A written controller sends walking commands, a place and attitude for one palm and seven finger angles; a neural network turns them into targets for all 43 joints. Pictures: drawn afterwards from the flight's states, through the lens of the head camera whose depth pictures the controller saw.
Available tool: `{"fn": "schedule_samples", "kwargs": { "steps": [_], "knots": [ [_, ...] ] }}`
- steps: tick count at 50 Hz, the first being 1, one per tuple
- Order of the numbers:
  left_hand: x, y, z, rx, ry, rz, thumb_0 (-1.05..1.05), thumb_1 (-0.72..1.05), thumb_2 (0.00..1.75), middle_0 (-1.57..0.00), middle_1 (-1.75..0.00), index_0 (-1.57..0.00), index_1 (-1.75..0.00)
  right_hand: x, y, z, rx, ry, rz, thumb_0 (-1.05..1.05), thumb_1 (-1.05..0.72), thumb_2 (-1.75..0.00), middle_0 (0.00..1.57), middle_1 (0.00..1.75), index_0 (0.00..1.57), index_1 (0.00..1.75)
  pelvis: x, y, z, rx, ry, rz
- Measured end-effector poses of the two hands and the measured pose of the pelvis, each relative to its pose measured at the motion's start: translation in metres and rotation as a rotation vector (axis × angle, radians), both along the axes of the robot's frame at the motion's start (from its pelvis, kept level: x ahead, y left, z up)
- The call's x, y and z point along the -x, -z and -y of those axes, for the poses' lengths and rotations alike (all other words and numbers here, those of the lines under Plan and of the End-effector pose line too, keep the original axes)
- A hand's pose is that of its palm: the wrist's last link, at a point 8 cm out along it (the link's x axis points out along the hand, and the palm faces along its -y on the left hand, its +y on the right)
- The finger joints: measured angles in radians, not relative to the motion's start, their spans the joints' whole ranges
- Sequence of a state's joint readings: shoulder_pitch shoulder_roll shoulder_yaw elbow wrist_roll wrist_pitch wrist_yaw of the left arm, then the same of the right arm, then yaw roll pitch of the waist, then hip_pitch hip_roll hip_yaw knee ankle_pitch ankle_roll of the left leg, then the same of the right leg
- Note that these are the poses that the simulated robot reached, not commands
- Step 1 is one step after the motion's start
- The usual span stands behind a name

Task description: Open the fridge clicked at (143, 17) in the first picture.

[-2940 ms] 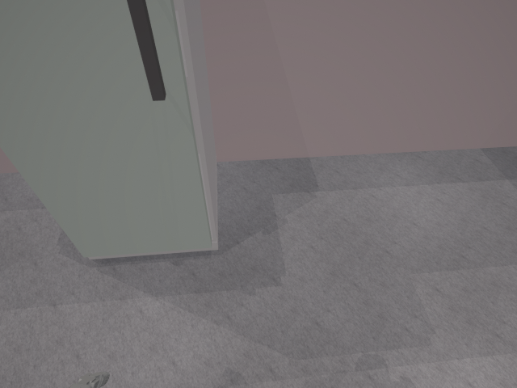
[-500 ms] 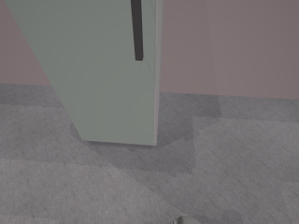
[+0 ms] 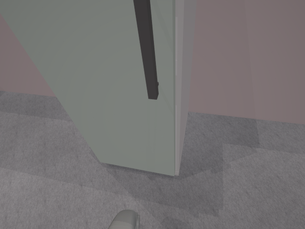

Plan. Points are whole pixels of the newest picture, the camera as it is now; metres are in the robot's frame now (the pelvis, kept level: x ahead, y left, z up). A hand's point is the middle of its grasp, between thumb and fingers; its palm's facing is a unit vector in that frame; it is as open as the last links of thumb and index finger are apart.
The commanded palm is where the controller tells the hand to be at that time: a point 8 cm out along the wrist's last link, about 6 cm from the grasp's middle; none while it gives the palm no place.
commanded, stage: come to a stop and stand still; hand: right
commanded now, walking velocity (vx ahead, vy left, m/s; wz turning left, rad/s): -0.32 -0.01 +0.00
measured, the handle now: (150, 50) +0.52 +0.03 +0.21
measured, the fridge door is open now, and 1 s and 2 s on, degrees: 0 0 0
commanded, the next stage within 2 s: none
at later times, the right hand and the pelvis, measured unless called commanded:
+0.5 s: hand out of the picture +0.17 -0.17 -0.18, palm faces +0.08 +0.97 -0.24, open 7.3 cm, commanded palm none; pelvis +0.06 +0.02 -0.02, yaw -3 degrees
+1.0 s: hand out of the picture -0.04 -0.26 -0.18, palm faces +0.07 +0.98 -0.20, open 7.4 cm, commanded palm none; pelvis +0.01 -0.08 +0.00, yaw -1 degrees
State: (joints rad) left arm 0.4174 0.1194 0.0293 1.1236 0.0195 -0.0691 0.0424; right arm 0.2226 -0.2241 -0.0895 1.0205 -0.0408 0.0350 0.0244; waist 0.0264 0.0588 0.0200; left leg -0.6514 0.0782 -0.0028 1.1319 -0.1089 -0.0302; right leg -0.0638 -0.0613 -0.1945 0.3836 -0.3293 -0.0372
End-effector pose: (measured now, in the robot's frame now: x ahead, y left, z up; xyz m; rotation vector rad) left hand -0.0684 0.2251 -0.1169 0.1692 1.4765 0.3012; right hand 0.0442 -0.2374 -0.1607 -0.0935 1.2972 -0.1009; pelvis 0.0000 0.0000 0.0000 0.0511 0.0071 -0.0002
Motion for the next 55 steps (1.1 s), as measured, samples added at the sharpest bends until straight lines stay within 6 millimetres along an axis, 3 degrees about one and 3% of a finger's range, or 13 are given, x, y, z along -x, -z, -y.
{"fn": "schedule_samples", "kwargs": {
  "steps": [4, 8, 11, 14, 18, 23, 26, 29, 33, 39, 45, 49, 55],
  "knots": [
    [0.011, 0.005, 0.008, 0.058, -0.056, -0.112, 0.0, 0.91, 0.9, -0.2, -0.3, -0.2, -0.3, -0.042, 0.002, -0.023, -0.004, -0.052, -0.028, 0.0, -0.91, -0.9, 0.19, 0.3, 0.2, 0.3, -0.028, 0.004, -0.012, 0.016, -0.003, -0.011],
    [0.009, 0.019, 0.008, 0.125, -0.102, -0.22, 0.0, 0.91, 0.9, -0.2, -0.3, -0.2, -0.3, -0.089, 0.007, -0.051, 0.013, -0.082, -0.001, 0.01, -0.91, -0.9, 0.19, 0.3, 0.2, 0.3, -0.059, 0.017, -0.03, 0.036, 0.007, -0.017],
    [-0.01, 0.034, -0.002, 0.159, -0.114, -0.251, 0.0, 0.91, 0.9, -0.2, -0.3, -0.2, -0.3, -0.114, 0.008, -0.065, 0.037, -0.079, 0.045, 0.0, -0.91, -0.9, 0.2, 0.3, 0.2, 0.3, -0.074, 0.025, -0.04, 0.04, 0.013, -0.023],
    [-0.05, 0.041, -0.017, 0.15, -0.086, -0.189, 0.0, 0.91, 0.9, -0.2, -0.3, -0.2, -0.3, -0.127, 0.0, -0.069, 0.055, -0.05, 0.082, 0.0, -0.92, -0.9, 0.2, 0.3, 0.2, 0.3, -0.078, 0.021, -0.042, 0.052, 0.025, -0.011],
    [-0.118, 0.047, -0.038, 0.111, -0.004, -0.045, 0.0, 0.91, 0.9, -0.2, -0.3, -0.2, -0.3, -0.132, -0.011, -0.058, 0.085, -0.015, 0.112, 0.0, -0.92, -0.9, 0.2, 0.3, 0.2, 0.3, -0.077, 0.015, -0.039, 0.058, 0.034, -0.005],
    [-0.197, 0.041, -0.047, 0.055, 0.101, 0.167, 0.0, 0.91, 0.9, -0.19, -0.29, -0.2, -0.3, -0.118, -0.016, -0.03, 0.117, 0.017, 0.132, 0.0, -0.91, -0.9, 0.2, 0.3, 0.21, 0.3, -0.065, 0.016, -0.024, 0.048, 0.045, 0.002],
    [-0.226, 0.031, -0.039, 0.026, 0.154, 0.27, 0.0, 0.91, 0.9, -0.19, -0.29, -0.19, -0.3, -0.104, -0.013, -0.008, 0.124, 0.036, 0.141, 0.0, -0.91, -0.9, 0.2, 0.3, 0.21, 0.3, -0.056, 0.019, -0.011, 0.041, 0.052, 0.009],
    [-0.236, 0.022, -0.021, 0.0, 0.202, 0.338, 0.0, 0.91, 0.9, -0.19, -0.29, -0.19, -0.3, -0.085, -0.001, 0.017, 0.114, 0.06, 0.146, 0.0, -0.91, -0.9, 0.2, 0.3, 0.2, 0.3, -0.046, 0.026, 0.006, 0.028, 0.058, 0.017],
    [-0.218, 0.013, 0.009, -0.014, 0.232, 0.354, 0.0, 0.91, 0.9, -0.19, -0.29, -0.19, -0.3, -0.052, 0.015, 0.047, 0.088, 0.099, 0.095, 0.0, -0.91, -0.9, 0.2, 0.3, 0.2, 0.3, -0.034, 0.028, 0.027, 0.028, 0.051, 0.033],
    [-0.171, 0.004, 0.049, 0.013, 0.216, 0.24, 0.0, 0.91, 0.9, -0.2, -0.29, -0.2, -0.3, 0.015, 0.005, 0.068, 0.067, 0.128, -0.056, 0.01, -0.91, -0.9, 0.2, 0.3, 0.2, 0.3, -0.027, 0.007, 0.051, 0.011, 0.05, 0.006],
    [-0.132, 0.009, 0.067, 0.018, 0.144, 0.179, 0.0, 0.92, 0.9, -0.2, -0.3, -0.2, -0.3, 0.074, -0.004, 0.075, 0.06, 0.121, -0.224, 0.01, -0.91, -0.9, 0.2, 0.3, 0.2, 0.3, -0.021, 0.002, 0.071, 0.029, 0.032, -0.009],
    [-0.103, 0.016, 0.077, 0.039, 0.097, 0.136, 0.0, 0.92, 0.9, -0.2, -0.3, -0.2, -0.3, 0.087, -0.008, 0.074, 0.059, 0.099, -0.271, 0.01, -0.91, -0.9, 0.2, 0.3, 0.2, 0.3, -0.016, 0.001, 0.079, 0.036, 0.024, 0.0],
    [-0.058, 0.03, 0.09, 0.096, 0.046, 0.064, 0.0, 0.91, 0.9, -0.2, -0.3, -0.2, -0.3, 0.078, -0.011, 0.068, 0.068, 0.073, -0.219, 0.01, -0.91, -0.9, 0.2, 0.3, 0.2, 0.3, -0.004, 0.002, 0.082, 0.057, 0.013, 0.009]
  ]
}}
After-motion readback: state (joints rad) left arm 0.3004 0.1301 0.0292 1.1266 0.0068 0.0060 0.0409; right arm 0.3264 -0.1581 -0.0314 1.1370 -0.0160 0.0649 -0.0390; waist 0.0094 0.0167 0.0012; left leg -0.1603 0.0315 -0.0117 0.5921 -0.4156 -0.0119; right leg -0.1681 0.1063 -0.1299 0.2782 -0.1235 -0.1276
